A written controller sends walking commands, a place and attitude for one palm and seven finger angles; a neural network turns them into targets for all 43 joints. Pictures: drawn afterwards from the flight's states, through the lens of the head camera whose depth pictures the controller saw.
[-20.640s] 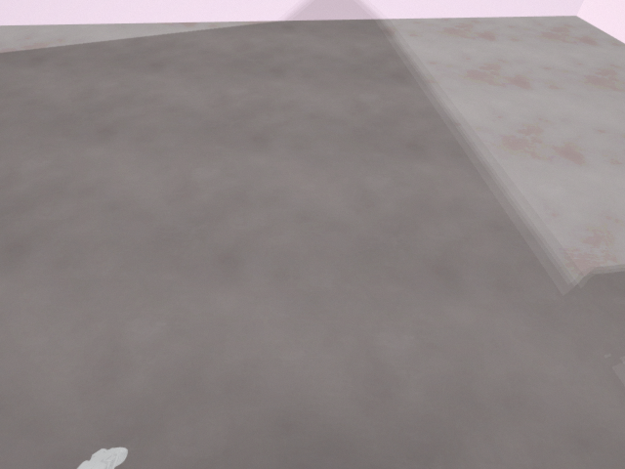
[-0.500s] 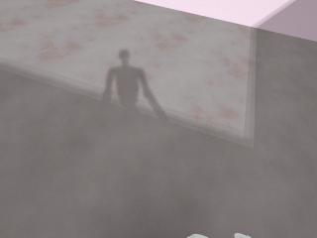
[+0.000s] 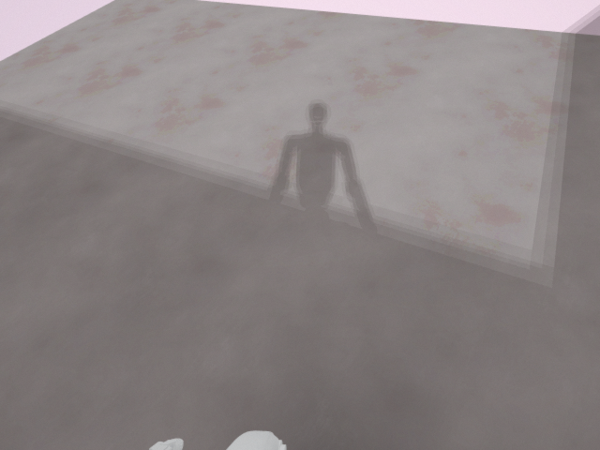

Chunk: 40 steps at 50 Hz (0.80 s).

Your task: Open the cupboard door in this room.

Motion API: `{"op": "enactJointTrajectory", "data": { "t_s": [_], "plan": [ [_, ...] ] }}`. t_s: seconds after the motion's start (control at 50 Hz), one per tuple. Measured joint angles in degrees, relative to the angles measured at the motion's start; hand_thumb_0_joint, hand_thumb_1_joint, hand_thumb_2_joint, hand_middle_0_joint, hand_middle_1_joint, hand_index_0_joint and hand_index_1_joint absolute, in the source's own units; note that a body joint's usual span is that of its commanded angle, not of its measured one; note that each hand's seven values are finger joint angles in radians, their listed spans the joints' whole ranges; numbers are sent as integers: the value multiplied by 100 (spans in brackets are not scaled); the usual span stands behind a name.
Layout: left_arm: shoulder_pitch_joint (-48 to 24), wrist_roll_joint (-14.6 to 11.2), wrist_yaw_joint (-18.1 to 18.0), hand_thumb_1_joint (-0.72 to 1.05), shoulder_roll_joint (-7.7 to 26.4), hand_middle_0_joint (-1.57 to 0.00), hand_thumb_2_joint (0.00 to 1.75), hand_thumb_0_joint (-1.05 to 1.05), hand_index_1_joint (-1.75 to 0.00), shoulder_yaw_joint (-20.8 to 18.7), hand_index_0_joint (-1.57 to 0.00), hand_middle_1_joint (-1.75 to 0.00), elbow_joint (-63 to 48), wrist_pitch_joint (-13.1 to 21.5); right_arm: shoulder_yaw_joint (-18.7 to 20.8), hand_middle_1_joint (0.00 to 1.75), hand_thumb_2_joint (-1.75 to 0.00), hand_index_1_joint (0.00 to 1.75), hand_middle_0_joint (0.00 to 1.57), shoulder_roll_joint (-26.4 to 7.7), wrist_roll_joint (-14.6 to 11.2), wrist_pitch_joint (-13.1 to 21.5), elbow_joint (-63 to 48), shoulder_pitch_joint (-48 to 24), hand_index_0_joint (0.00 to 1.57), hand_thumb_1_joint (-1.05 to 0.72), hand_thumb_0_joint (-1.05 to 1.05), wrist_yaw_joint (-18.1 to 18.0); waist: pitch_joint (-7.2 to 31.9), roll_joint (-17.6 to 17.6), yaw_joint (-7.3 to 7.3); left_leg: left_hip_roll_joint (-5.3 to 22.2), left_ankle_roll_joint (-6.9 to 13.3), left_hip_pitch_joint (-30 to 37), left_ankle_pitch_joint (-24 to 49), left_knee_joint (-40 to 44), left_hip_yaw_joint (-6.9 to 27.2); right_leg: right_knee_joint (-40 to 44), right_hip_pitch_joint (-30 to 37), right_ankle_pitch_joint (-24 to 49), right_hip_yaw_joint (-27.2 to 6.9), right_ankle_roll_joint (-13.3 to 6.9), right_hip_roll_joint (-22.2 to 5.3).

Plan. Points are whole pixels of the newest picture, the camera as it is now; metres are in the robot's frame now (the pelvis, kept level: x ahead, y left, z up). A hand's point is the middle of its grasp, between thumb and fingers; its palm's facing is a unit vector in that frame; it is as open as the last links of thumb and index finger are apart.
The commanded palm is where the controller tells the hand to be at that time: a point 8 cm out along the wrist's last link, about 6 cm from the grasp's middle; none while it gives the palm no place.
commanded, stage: turn or walk to find it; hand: left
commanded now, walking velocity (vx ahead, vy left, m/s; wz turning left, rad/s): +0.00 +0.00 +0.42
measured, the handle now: out of the picture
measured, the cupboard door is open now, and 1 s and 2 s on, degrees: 0 0 0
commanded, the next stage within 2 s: none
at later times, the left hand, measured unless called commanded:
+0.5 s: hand out of the picture -0.09 +0.24 -0.20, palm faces +0.31 -0.92 -0.23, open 7.4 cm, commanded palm none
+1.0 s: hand out of the picture +0.01 +0.23 -0.15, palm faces +0.38 -0.88 -0.27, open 7.4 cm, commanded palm none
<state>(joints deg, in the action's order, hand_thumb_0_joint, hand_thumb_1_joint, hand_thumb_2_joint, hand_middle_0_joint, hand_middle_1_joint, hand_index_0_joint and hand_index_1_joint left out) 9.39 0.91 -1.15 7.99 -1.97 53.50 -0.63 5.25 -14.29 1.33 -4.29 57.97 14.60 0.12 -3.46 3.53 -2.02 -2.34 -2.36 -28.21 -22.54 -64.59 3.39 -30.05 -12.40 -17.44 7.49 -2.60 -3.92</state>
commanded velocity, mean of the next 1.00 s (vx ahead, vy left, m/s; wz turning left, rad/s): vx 0.00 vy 0.00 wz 0.42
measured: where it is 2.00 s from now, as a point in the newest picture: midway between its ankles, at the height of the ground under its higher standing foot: outside the picture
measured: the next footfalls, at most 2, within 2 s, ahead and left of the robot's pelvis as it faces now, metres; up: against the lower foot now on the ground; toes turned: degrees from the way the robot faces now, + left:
left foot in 0.42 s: -0.03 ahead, +0.14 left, +0.00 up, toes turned +16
right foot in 0.96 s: +0.03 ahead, -0.08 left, +0.00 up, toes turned +21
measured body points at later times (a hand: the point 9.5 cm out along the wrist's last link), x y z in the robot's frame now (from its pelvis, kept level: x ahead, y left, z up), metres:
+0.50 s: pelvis -0.03 +0.04 -0.01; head -0.01 +0.08 +0.43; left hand -0.11 +0.29 -0.18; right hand +0.15 -0.17 -0.14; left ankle -0.06 +0.13 -0.74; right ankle -0.02 -0.08 -0.71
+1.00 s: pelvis -0.03 +0.01 -0.01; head +0.02 -0.01 +0.44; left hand -0.01 +0.28 -0.13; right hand +0.07 -0.22 -0.18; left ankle -0.07 +0.13 -0.73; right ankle +0.00 -0.09 -0.74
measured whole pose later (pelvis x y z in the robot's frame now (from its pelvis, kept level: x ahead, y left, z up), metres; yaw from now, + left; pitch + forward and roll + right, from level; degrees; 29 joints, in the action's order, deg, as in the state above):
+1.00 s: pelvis -0.03 +0.01 -0.01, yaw +24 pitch +1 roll +1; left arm 5.0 0.7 -1.0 10.1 -2.2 53.0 -0.6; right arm 4.0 -12.4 0.8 -2.6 58.0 15.3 -0.6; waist -3.8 3.3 -2.5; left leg -3.7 -0.5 -19.5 -18.9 -35.1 6.5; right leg -31.7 -14.6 -18.2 3.7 0.2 -1.3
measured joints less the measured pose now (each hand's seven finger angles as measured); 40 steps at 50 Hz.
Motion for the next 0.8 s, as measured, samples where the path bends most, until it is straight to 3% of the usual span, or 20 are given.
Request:
{"op": "enactJointTrajectory", "data": {
  "t_s": [0.08,0.18,0.34,0.42,0.46,0.5,0.6,0.7,0.8],
  "plan": [
    [169,-8,-23,91,-32,-20,90,1,-30,-20,-20,-30,67,41,9,30,-90,30,20,-47,2,-4,30,-11,19,-91,1,14,2,-33,23,230,-144,-23,313,-347,28,187,114,80,247,-30,-61],
    [383,28,-24,92,42,-20,90,0,-30,-44,-20,-30,135,84,-37,30,-90,30,20,-49,-1,-49,93,-161,19,-91,1,-2,-27,-133,165,405,-235,211,133,46,-41,199,131,76,518,-43,-147],
    [681,99,5,91,234,-20,90,1,-30,-92,-20,-30,361,0,-167,30,-90,30,20,33,-68,24,-83,-734,19,-91,1,-2,-145,-346,439,415,-114,813,-331,1630,-527,-76,-27,13,860,93,-353],
    [784,67,21,90,414,-20,90,1,-30,-165,-20,-30,479,-85,-241,30,-90,30,20,100,-85,188,-296,-918,19,-91,1,22,-108,-476,483,372,58,1375,349,3037,-751,-557,-244,-179,1045,273,-513],
    [729,26,14,90,548,-20,90,1,-30,-193,-20,-30,536,-206,-258,30,-90,30,20,198,-64,281,-349,-981,19,-91,0,20,-147,-662,492,227,339,1339,307,3001,-747,-1254,-540,-812,670,457,-555],
    [660,28,-2,91,619,-20,90,1,-30,-208,-20,-30,557,-320,-316,30,-90,30,20,271,-50,304,-377,-976,19,-91,0,2,-155,-719,527,183,466,1390,318,3048,-712,-2065,-857,-1221,211,544,-406],
    [412,29,68,91,614,-19,90,1,-30,-217,-20,-30,501,-315,-382,30,-90,30,20,343,-44,303,-334,-835,20,-91,0,-86,-77,-577,463,120,546,1608,707,3655,-484,-3175,-1364,-698,-374,676,-224],
    [186,30,63,91,620,-19,90,1,-30,-214,-20,-30,348,-257,-381,30,-90,30,20,432,-56,331,-274,-612,20,-91,0,-81,-13,-549,376,9,575,1678,943,4008,-347,-3231,-1470,-373,-618,789,-225],
    [-86,8,34,91,580,-19,90,1,-30,-199,-19,-30,221,-272,-326,30,-90,30,20,466,-24,328,-214,-331,20,-91,0,-81,-1,-483,184,-63,537,1558,1007,4012,-150,-2639,-1253,-602,-658,811,-133]
  ]
}}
